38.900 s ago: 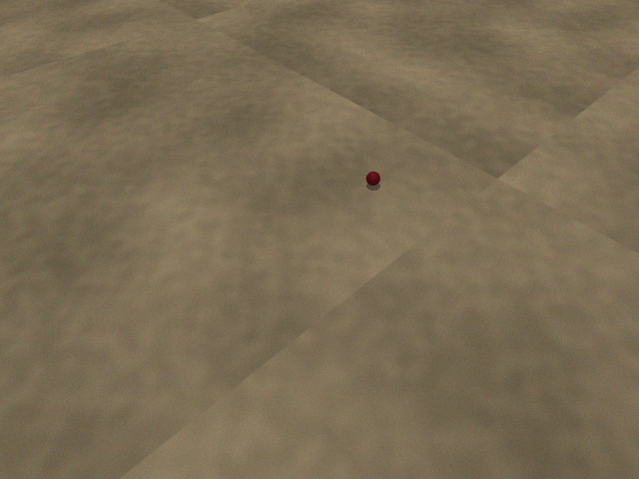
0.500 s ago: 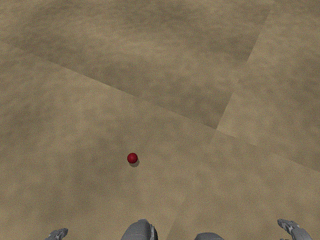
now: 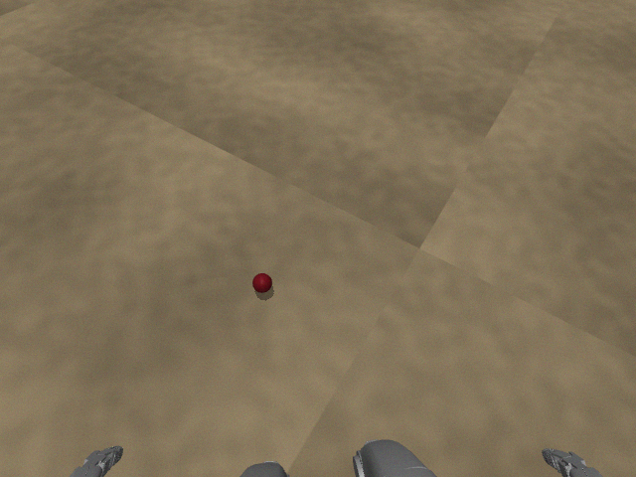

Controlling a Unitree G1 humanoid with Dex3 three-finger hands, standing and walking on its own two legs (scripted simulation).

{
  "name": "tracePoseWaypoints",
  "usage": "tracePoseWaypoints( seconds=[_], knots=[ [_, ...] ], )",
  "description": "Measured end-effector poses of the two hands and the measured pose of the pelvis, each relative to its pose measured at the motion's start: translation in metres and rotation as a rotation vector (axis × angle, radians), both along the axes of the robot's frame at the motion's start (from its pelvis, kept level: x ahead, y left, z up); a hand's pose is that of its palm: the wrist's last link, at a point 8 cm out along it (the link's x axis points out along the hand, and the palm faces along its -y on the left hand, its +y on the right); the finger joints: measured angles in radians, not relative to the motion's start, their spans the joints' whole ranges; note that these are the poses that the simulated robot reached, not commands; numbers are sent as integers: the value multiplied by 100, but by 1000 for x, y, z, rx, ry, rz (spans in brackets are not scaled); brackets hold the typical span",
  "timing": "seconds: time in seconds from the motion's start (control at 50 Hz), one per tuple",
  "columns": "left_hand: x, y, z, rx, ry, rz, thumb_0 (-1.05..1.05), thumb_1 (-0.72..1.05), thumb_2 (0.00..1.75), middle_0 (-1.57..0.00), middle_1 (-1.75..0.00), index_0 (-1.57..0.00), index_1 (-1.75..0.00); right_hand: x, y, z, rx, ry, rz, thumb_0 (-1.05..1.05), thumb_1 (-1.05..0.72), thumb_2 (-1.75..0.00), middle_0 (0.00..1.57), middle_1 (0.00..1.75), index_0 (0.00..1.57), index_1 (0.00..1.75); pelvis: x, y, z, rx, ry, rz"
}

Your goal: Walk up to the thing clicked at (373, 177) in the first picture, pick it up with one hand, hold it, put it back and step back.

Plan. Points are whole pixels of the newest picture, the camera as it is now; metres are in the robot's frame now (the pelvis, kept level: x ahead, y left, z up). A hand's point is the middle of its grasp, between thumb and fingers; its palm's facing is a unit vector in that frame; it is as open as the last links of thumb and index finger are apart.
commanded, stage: step back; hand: left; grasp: from above
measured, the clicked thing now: (262, 283) +0.76 +0.21 -0.73
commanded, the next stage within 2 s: stand in 1.96 s
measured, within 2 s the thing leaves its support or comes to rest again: neither
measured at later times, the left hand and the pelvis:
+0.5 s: hand out of the picture -0.07 +0.24 -0.14, palm faces +0.02 -0.90 -0.43, open 7.4 cm; pelvis -0.18 -0.03 -0.01, yaw +3 degrees
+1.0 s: hand out of the picture -0.29 +0.21 -0.14, palm faces +0.01 -0.90 -0.43, open 7.4 cm; pelvis -0.33 -0.07 +0.00, yaw -1 degrees
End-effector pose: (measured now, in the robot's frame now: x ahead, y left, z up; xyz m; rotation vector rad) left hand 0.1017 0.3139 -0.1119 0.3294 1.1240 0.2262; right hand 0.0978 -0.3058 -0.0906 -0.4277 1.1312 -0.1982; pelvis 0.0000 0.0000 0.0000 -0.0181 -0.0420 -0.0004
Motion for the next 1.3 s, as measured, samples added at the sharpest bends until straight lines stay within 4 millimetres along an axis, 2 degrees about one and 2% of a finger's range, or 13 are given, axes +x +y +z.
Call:
tracePoseWaypoints(
  seconds=[0.16, 0.22, 0.3, 0.42, 0.52, 0.66, 0.74, 0.82, 0.9, 0.98, 1.12, 1.22, 1.3],
  knots=[
    [-79, -14, -6, 42, 83, -24, 0, 90, 90, -20, -30, -20, -30, -38, -29, -11, 9, -88, -1, 1, -90, -90, 21, 30, 21, 30, -61, -22, -13, 11, 4, -56],
    [-114, -28, -3, 49, 100, -17, 0, 90, 90, -20, -30, -20, -30, -62, -44, -23, 21, -82, -27, 1, -90, -90, 21, 30, 21, 30, -86, -31, -17, -23, -12, -37],
    [-155, -40, 11, 49, 118, 0, 0, 90, 90, -21, -30, -20, -30, -101, -50, -22, 40, -30, -56, 1, -90, -90, 21, 30, 20, 30, -108, -37, -5, 39, -3, -40],
    [-174, -39, 19, 76, 56, -3, 0, 89, 90, -21, -30, -21, -30, -162, -50, -25, 34, 58, -34, 1, -90, -90, 20, 30, 20, 30, -145, -38, -1, 46, 12, 6],
    [-183, -28, 6, 63, -37, 1, 0, 90, 90, -21, -30, -20, -30, -204, -40, -32, 15, 107, -4, 1, -90, -90, 20, 30, 20, 30, -185, -33, -13, 50, 2, 53],
    [-224, -38, 5, 21, -33, 9, 0, 90, 90, -20, -30, -20, -30, -242, -35, -15, 25, 58, 12, 1, -90, -90, 21, 30, 21, 30, -234, -38, -4, 15, -4, 32],
    [-262, -46, 3, 20, 0, -7, 0, 90, 90, -20, -30, -20, -30, -251, -45, -11, 19, -11, 18, 1, -90, -90, 21, 30, 21, 30, -263, -46, -5, 9, 5, 2],
    [-308, -57, -2, 44, 44, -21, 0, 90, 90, -20, -30, -20, -30, -267, -63, -19, 33, -74, 10, 1, -90, -90, 21, 30, 21, 30, -293, -59, -14, 12, 5, -34],
    [-359, -69, 5, 46, 91, 3, 0, 90, 90, -21, -30, -20, -30, -298, -73, -23, 50, -49, -29, 1, -90, -90, 21, 30, 20, 30, -314, -67, -8, 14, -9, -32],
    [-393, -69, 16, 59, 107, 37, 0, 90, 90, -21, -30, -21, -30, -333, -77, -25, 62, 6, -34, 1, -90, -90, 20, 30, 20, 30, -328, -68, 0, 39, -6, -14],
    [-420, -49, 17, 66, 65, 84, 0, 89, 90, -21, -30, -21, -30, -379, -69, -32, 58, 136, -1, 1, -90, -90, 20, 30, 20, 30, -344, -60, -3, 27, 2, 55],
    [-428, -40, 10, 46, 101, 86, 0, 90, 90, -21, -30, -20, -30, -386, -52, -26, 77, 94, -12, 1, -90, -90, 21, 30, 20, 30, -349, -52, -1, 47, -6, 48],
    [-417, -43, 11, 32, 92, 64, 0, 90, 90, -20, -30, -20, -30, -387, -51, -20, 85, 61, -17, 1, -90, -90, 21, 30, 20, 30, -348, -56, 3, 40, -5, 43]
  ],
)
